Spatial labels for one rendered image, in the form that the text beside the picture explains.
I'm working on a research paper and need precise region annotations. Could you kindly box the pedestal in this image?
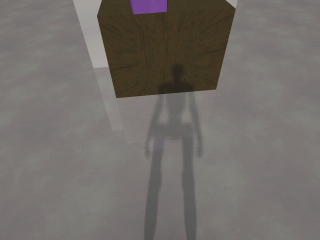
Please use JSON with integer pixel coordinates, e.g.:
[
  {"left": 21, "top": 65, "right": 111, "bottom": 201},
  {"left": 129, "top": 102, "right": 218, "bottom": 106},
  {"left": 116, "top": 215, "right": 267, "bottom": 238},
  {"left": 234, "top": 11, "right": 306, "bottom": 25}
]
[{"left": 97, "top": 0, "right": 236, "bottom": 98}]

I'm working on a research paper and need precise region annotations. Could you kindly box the carton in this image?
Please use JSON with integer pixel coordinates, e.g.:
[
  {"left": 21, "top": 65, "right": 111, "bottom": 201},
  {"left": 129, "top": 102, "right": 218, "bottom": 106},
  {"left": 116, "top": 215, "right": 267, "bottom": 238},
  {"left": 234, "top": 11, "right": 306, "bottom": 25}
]
[{"left": 130, "top": 0, "right": 167, "bottom": 15}]

